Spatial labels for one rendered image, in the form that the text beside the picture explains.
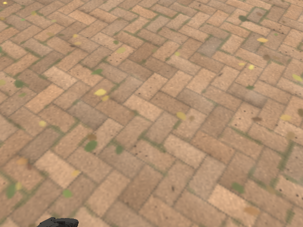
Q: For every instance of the left robot hand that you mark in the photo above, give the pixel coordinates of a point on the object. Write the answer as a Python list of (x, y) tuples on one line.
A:
[(59, 222)]

